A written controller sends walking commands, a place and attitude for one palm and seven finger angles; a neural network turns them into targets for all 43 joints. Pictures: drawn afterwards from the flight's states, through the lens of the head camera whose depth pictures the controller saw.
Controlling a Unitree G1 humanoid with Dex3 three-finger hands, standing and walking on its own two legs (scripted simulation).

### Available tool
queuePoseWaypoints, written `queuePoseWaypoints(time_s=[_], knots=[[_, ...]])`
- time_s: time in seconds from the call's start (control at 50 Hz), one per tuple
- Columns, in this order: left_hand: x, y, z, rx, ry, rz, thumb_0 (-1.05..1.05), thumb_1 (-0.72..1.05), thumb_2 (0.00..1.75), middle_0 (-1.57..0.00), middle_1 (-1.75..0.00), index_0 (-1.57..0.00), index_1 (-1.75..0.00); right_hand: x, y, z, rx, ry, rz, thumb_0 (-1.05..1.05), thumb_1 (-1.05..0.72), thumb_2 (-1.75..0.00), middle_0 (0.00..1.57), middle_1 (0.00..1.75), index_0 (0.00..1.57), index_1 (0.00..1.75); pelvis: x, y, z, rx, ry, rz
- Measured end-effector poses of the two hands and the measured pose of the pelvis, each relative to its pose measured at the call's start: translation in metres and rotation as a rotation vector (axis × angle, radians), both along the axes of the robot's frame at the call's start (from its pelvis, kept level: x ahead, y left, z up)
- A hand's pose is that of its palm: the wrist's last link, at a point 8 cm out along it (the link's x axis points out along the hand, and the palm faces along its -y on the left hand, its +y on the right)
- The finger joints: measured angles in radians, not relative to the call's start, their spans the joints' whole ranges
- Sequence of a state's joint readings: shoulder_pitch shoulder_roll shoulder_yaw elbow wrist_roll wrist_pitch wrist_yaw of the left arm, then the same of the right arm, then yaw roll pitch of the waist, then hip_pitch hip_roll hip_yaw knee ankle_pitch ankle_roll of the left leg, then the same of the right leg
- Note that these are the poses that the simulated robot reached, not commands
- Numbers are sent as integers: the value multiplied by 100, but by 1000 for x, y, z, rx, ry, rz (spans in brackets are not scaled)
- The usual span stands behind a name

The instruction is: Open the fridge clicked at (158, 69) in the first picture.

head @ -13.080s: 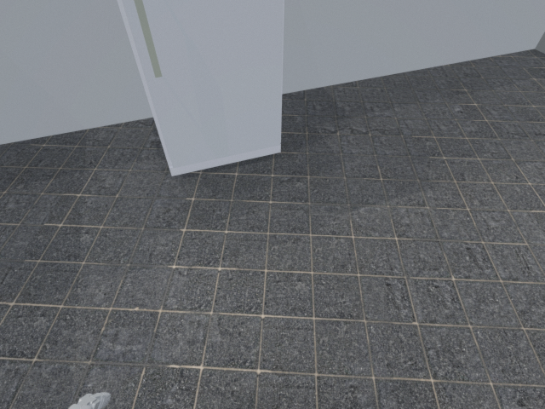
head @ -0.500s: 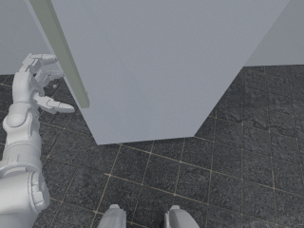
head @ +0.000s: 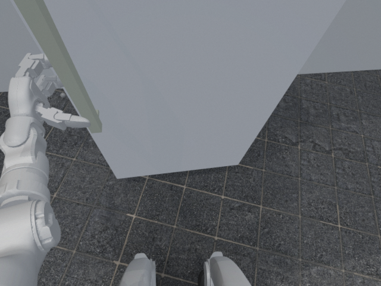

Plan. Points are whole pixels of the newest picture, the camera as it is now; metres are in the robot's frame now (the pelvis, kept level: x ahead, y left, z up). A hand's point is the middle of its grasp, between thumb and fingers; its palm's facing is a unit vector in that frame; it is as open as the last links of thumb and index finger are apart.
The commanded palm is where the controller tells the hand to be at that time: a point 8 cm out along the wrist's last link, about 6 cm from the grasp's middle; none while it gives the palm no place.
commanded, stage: feel for the door with the fingertips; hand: left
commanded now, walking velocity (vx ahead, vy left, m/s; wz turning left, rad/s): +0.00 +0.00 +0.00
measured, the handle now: (58, 43) +0.53 +0.22 +0.16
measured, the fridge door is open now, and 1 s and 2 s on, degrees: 0 0 0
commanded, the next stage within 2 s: slide the fingers in behind the handle in 0.08 s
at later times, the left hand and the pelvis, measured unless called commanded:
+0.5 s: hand (61, 99) +0.47 +0.24 +0.08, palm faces +0.10 -0.99 -0.01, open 13.9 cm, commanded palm +0.45 +0.28 +0.07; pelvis +0.00 +0.01 +0.00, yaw +0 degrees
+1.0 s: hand (67, 99) +0.47 +0.23 +0.07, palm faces +0.11 -0.99 +0.01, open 14.0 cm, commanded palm +0.45 +0.27 +0.07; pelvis +0.01 +0.01 +0.00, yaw +0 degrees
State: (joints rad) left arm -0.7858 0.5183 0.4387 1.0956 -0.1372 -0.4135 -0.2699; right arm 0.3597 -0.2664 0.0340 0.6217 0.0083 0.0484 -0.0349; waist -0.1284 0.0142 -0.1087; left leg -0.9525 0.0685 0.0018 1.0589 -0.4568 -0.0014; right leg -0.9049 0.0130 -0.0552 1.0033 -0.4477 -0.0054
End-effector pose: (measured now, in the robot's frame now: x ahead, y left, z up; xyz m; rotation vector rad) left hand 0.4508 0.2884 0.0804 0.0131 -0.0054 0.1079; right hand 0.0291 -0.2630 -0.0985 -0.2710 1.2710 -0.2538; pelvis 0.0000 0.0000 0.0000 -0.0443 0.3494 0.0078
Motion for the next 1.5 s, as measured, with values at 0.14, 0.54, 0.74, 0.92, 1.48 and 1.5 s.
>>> queuePoseWaypoints(time_s=[0.14,0.54,0.74,0.92,1.48,1.5], knots=[[3,3,0,-3,3,-10,-1,-50,30,-32,-122,-33,-122,-7,-1,2,-5,33,-6,1,-90,-90,21,30,20,30,2,1,0,-2,5,3],[-8,3,-5,-10,1,-3,-1,-50,30,-30,-121,-31,-120,3,12,4,11,-1,1,1,-90,-90,21,30,20,30,3,8,3,-7,-11,0],[-4,-6,-6,-19,-5,-9,-1,-50,30,-30,-120,-30,-120,12,14,2,14,-16,18,1,-90,-90,21,30,20,30,3,10,2,-7,-8,4],[-6,-7,-9,-19,6,-2,-1,-50,30,-30,-120,-30,-120,13,13,3,18,-24,10,1,-90,-90,21,30,20,30,5,9,3,-5,-13,1],[-6,-36,-5,-16,-15,-12,-1,-50,30,-30,-120,-30,-120,14,12,-1,40,-31,19,1,-90,-90,21,30,20,30,4,6,3,0,-18,7],[-6,-38,-5,-16,-17,-13,-1,-50,30,-30,-120,-30,-120,15,12,-2,41,-31,20,1,-90,-90,21,30,20,30,4,5,3,1,-18,6]])
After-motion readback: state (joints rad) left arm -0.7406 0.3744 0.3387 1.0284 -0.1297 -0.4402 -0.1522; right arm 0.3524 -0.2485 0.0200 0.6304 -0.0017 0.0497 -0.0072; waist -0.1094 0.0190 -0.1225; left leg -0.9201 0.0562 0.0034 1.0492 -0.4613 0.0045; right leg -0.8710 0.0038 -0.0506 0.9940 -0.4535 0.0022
